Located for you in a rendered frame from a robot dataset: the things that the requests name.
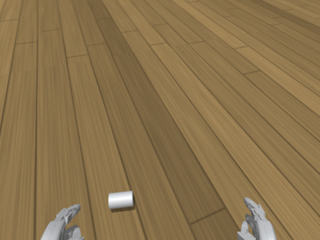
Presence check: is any left robot hand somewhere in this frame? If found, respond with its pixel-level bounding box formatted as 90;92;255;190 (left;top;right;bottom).
40;204;84;240

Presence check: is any right robot hand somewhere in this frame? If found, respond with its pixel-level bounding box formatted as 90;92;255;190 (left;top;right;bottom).
237;197;277;240

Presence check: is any can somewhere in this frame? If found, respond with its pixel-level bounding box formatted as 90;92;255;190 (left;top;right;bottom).
108;191;134;209

